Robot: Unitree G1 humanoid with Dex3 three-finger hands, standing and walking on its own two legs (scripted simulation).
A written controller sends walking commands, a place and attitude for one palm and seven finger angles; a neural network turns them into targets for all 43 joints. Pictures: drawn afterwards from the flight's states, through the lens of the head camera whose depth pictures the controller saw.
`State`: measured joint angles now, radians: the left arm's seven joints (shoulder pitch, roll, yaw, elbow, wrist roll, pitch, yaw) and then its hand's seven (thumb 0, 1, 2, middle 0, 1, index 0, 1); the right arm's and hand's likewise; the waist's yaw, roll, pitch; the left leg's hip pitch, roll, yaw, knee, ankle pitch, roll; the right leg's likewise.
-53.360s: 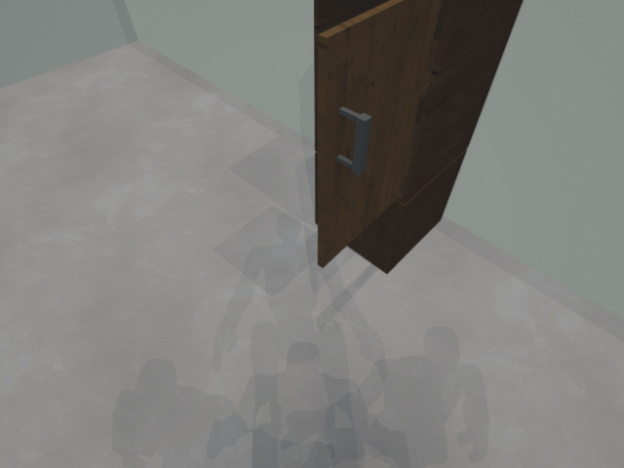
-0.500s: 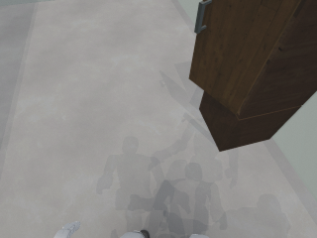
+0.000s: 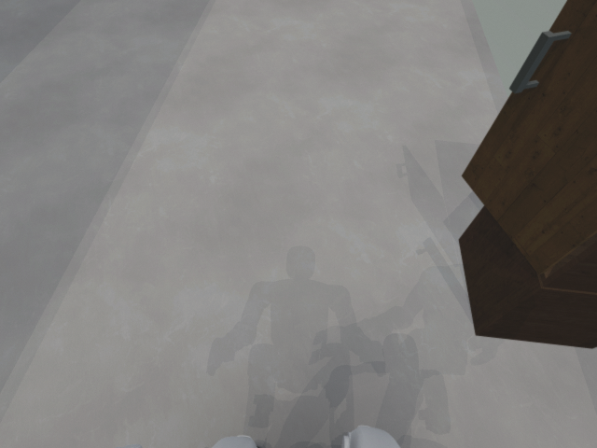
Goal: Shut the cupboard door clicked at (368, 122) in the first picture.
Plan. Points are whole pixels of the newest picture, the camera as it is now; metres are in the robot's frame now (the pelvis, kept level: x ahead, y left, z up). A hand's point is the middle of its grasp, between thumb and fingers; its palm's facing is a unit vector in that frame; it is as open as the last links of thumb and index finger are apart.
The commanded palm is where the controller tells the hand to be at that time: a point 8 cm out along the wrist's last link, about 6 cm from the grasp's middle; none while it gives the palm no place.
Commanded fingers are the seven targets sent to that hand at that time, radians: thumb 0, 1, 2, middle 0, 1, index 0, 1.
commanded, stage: walk to a spot facing it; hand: left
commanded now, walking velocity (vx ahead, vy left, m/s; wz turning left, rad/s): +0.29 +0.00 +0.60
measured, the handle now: (539, 62) +0.83 -0.45 +0.06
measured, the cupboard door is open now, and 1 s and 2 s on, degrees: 25 25 25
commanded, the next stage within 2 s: turn to face it in 1.12 s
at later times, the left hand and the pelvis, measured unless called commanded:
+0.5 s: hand out of the picture +0.01 +0.15 -0.16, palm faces +0.43 -0.88 -0.20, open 7.4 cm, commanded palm none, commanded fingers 0.00 0.90 0.90 -0.20 -0.30 -0.20 -0.30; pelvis +0.12 +0.01 +0.00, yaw +22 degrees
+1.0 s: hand (125, 300) +0.34 +0.32 -0.14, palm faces +0.47 -0.85 -0.23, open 7.4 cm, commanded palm none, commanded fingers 0.00 0.90 0.90 -0.20 -0.30 -0.20 -0.30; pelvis +0.32 +0.09 -0.01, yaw +30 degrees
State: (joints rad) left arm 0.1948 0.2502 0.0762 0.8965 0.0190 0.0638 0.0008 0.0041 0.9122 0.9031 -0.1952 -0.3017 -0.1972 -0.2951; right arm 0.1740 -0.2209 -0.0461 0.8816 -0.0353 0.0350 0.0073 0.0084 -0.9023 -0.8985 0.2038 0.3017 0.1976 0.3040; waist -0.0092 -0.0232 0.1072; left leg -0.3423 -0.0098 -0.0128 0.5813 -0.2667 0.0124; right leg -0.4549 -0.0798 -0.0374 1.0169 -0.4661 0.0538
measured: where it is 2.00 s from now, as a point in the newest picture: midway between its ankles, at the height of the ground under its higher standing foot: (234, 341)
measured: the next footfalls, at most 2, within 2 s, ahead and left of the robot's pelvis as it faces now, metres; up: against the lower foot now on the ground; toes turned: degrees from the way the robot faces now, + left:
right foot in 0.14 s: +0.07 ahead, -0.14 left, +0.00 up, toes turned +2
left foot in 0.56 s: +0.21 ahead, +0.17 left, +0.00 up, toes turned +31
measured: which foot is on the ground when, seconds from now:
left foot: down 0.00-0.12, up 0.14-0.54, down 0.56-0.98, up 1.00-1.00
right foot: up 0.00-0.12, down 0.14-0.56, up 0.58-0.96, down 0.98-1.00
